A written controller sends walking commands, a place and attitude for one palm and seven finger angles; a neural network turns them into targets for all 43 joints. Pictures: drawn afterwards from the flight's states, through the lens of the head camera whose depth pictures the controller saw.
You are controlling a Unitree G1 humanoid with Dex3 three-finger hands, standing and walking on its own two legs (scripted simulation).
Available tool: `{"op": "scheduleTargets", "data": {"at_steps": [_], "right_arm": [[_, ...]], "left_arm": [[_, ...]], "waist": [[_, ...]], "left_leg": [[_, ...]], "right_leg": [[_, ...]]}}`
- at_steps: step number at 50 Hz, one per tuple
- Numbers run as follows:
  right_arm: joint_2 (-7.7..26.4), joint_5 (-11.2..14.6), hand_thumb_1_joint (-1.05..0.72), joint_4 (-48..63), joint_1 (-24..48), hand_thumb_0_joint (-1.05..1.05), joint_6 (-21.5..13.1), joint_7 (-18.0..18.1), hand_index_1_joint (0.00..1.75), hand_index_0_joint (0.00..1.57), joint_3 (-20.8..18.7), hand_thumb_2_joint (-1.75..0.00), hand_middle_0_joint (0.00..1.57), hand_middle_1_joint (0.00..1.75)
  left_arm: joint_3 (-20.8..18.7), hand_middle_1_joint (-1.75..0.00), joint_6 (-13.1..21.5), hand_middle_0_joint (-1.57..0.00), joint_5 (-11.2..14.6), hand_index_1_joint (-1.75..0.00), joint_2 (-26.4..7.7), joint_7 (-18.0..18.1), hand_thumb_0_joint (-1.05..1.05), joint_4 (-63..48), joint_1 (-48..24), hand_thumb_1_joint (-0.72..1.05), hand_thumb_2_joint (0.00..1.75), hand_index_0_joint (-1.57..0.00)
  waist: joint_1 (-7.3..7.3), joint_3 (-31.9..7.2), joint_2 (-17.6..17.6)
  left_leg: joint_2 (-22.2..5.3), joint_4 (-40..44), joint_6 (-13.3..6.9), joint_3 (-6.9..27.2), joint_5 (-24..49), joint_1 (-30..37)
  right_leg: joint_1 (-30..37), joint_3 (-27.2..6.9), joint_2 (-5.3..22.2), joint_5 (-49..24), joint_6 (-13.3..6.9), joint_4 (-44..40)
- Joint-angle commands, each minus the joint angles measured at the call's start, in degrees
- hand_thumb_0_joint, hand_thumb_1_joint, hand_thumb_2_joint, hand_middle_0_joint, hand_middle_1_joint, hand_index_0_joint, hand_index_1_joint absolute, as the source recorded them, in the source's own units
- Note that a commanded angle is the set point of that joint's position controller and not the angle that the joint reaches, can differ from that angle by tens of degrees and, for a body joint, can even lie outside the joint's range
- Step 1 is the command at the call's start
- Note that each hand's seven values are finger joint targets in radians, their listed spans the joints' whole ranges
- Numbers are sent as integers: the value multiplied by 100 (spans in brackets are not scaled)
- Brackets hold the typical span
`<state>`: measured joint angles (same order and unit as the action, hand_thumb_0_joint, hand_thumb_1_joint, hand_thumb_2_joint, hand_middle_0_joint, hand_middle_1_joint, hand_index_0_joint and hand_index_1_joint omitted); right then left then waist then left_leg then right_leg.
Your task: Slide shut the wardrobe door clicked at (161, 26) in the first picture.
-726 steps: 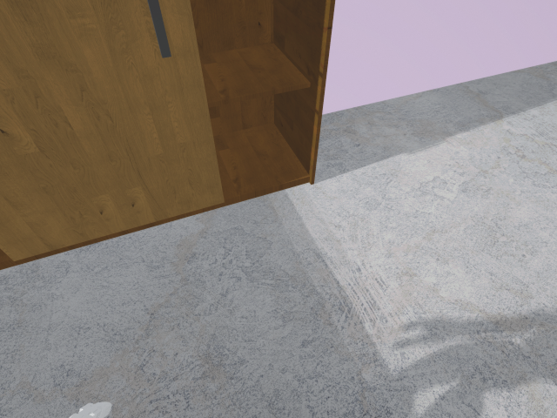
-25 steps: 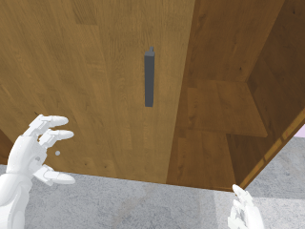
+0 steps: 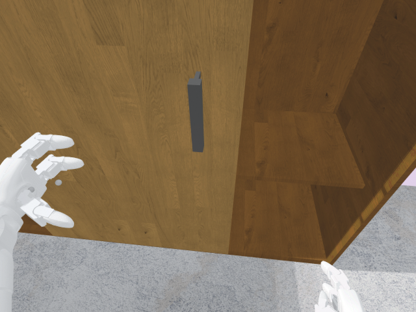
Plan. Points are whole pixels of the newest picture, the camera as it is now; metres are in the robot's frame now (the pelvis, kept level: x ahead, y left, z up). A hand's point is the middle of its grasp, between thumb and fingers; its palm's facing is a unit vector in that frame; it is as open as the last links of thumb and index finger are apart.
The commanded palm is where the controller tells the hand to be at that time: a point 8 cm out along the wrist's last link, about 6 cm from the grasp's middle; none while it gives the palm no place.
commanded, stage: raise the hand with hooked fingers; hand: left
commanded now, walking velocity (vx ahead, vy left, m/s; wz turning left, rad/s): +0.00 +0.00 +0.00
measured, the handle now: (198, 113) +0.52 +0.07 +0.12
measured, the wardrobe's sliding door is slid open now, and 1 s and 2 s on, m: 0.46 0.46 0.46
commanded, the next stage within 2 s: move the hooked fingers beside the handle in 0.32 s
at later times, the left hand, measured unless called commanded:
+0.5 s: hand (69, 182) +0.28 +0.26 +0.15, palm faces +0.05 -1.00 -0.07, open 14.0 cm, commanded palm +0.26 +0.30 +0.15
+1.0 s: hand (110, 155) +0.35 +0.22 +0.15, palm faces -0.01 -1.00 -0.03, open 14.0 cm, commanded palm +0.32 +0.26 +0.14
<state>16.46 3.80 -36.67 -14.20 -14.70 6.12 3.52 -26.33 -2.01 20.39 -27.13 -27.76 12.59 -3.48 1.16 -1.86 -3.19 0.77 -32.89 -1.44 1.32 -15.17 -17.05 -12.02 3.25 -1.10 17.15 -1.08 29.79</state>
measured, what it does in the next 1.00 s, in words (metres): stands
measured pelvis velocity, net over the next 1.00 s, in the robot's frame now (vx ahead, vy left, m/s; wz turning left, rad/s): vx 0.01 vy -0.01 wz -0.02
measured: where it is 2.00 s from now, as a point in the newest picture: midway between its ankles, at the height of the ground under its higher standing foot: outside the picture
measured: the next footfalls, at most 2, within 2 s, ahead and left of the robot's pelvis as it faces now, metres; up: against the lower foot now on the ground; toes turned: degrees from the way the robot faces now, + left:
none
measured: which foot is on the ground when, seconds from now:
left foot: down 0.00-1.00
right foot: down 0.00-1.00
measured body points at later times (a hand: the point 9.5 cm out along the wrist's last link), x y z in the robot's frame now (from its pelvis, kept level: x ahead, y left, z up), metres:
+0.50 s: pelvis +0.00 -0.01 +0.00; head -0.01 -0.03 +0.45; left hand +0.27 +0.31 +0.16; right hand +0.17 -0.25 -0.08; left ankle +0.03 +0.10 -0.73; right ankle -0.01 -0.11 -0.73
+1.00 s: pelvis +0.01 -0.01 +0.00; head +0.01 -0.02 +0.45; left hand +0.34 +0.27 +0.15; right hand +0.15 -0.26 -0.09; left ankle +0.03 +0.10 -0.73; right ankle -0.01 -0.11 -0.73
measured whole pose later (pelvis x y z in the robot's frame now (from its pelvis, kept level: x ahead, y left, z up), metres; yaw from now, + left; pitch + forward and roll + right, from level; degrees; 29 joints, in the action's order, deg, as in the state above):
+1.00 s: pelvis +0.01 -0.01 +0.00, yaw -1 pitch +1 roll +0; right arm 15.8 3.6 -37.4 -15.3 -12.6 5.8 2.7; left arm -20.6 0.0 16.7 -21.8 -20.4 19.6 -13.8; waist -0.6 -2.4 -2.9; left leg 0.4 -32.3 -0.9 0.1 -15.8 -17.9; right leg -14.1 2.0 -1.4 18.2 -1.6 31.0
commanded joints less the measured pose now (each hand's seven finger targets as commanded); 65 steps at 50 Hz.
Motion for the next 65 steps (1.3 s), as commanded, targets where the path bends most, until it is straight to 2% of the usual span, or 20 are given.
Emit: {"op": "scheduleTargets", "data": {"at_steps": [1,3,5,7,16,20,21,23,26,30,34,39,43,49,51,53,55,58,64,65], "right_arm": [[662,-15,-90,969,677,0,-378,16,30,20,-317,-90,20,30],[628,-25,-90,947,668,0,-402,26,30,20,-315,-90,20,30],[628,-37,-90,884,646,0,-384,34,30,20,-308,-90,20,30],[629,-13,-90,855,658,0,-385,59,30,20,-319,-90,20,30],[648,-6,-90,854,678,0,-397,88,30,20,-322,-90,20,30],[639,13,-90,837,714,0,-387,88,30,20,-303,-90,20,30],[641,11,-90,847,711,0,-392,96,30,20,-316,-90,20,30],[616,29,-90,828,739,0,-390,122,30,20,-289,-90,20,30],[628,16,-90,764,698,0,-404,160,30,20,-299,-90,20,30],[646,18,-90,683,655,0,-348,181,30,20,-279,-90,20,30],[637,2,-90,738,627,0,-308,151,30,20,-279,-90,20,30],[627,1,-90,785,551,0,-238,91,30,20,-293,-90,20,30],[598,3,-90,890,525,0,-206,22,30,20,-336,-90,20,30],[614,-22,-90,804,426,0,-84,-19,30,20,-363,-90,20,30],[563,-19,-90,833,441,0,-67,-36,30,20,-365,-90,20,30],[557,-15,-90,805,431,0,-54,-35,30,20,-364,-90,20,30],[595,-25,-90,715,380,0,-13,-22,30,20,-378,-90,20,30],[562,-27,-90,713,418,0,28,-28,30,20,-356,-90,20,30],[575,-33,-90,623,357,0,154,-64,30,20,-367,-90,20,30],[565,-31,-90,628,371,0,174,-77,30,20,-356,-90,20,30]], "left_arm": [[-758,-120,505,-30,144,-120,-1658,108,0,-1538,-1335,-50,30,-30],[-808,-120,594,-30,141,-120,-1640,183,0,-1645,-1330,-50,30,-30],[-806,-120,604,-30,144,-120,-1593,223,0,-1432,-1294,-50,30,-30],[-658,-120,590,-30,110,-120,-1475,206,0,-1362,-1342,-50,30,-30],[-671,-120,522,-30,148,-120,-1495,108,0,-1180,-1248,-50,30,-30],[-548,-120,519,-30,168,-120,-1400,83,0,-1043,-1346,-50,30,-30],[-600,-120,517,-30,159,-120,-1446,81,0,-1032,-1348,-50,30,-30],[-238,-120,563,-30,108,-120,-1233,95,0,-1113,-1919,-50,30,-30],[-284,-120,648,-30,48,-120,-1366,198,0,-1019,-2271,-50,30,-30],[-161,-120,636,-30,-46,-120,-1384,259,0,-523,-2649,-50,30,-30],[-198,-120,636,-30,-127,-120,-1440,344,0,-388,-2700,-50,30,-30],[-98,-120,588,-30,-162,-120,-1274,464,0,-155,-2749,-50,30,-30],[4,-120,606,-30,-200,-120,-1065,607,0,-484,-2634,-50,30,-30],[8,-120,572,-30,-280,-120,-1034,853,0,-535,-2802,-50,30,-30],[265,-120,620,-30,-337,-120,-771,905,0,-841,-2962,-50,30,-30],[461,-120,619,-30,-349,-120,-568,980,0,-788,-3090,-50,30,-30],[362,-120,626,-30,-353,-120,-673,1062,0,-623,-3210,-50,30,-30],[603,-120,630,-30,-434,-120,-471,1124,0,-614,-3411,-50,30,-30],[691,-120,618,-30,-516,-120,-392,1327,0,-195,-3609,-50,30,-30],[829,-120,627,-30,-538,-120,-261,1350,0,-155,-3780,-50,30,-30]], "waist": [[89,-1138,-195],[82,-1203,-357],[68,-905,-174],[19,-827,-350],[39,-936,11],[-12,-652,88],[10,-782,-12],[-111,-715,-103],[-122,-896,-105],[-168,-727,-10],[-64,-1119,-88],[-53,-1126,37],[-5,-1438,-118],[-50,-1338,152],[-107,-1482,-232],[-161,-1401,-151],[-188,-1316,173],[-200,-1376,-72],[-221,-1273,315],[-252,-1238,195]], "left_leg": [[-24,472,-82,140,1078,881],[-28,464,-83,107,1227,988],[-29,483,-87,93,1139,825],[-30,505,-83,66,1018,858],[-9,461,-109,44,1039,799],[-5,464,-106,37,772,641],[5,448,-107,34,777,672],[-3,473,-108,59,632,762],[6,439,-119,75,585,803],[-3,424,-104,78,456,636],[1,384,-104,72,771,719],[-13,352,-100,31,994,655],[-18,352,-92,17,1371,863],[-33,331,-107,-14,1516,802],[-39,330,-81,-28,1671,988],[-59,357,-66,26,1540,1033],[-59,374,-90,33,1425,951],[-55,391,-61,43,1482,1019],[-71,387,-60,48,1383,908],[-63,416,-49,54,1312,904]], "right_leg": [[-165,-23,-22,-1142,-14,-434],[-123,-19,-12,-1301,-14,-419],[-179,-37,-20,-1298,-7,-462],[-271,-51,-1,-1179,4,-491],[-179,-107,22,-1320,48,-508],[-334,-164,42,-1029,73,-584],[-300,-189,52,-1024,72,-568],[-475,-154,32,-831,74,-582],[-399,-220,54,-746,64,-589],[-499,-261,71,-621,68,-606],[-246,-229,87,-978,30,-479],[-241,-187,75,-1311,29,-395],[-185,-114,62,-1674,10,-264],[-171,-129,49,-1866,27,-255],[-209,-106,48,-1926,13,-211],[-353,-78,31,-1721,11,-240],[-339,-98,14,-1680,18,-294],[-343,-94,41,-1670,0,-255],[-344,-93,28,-1591,1,-303],[-418,-91,28,-1532,-2,-292]]}}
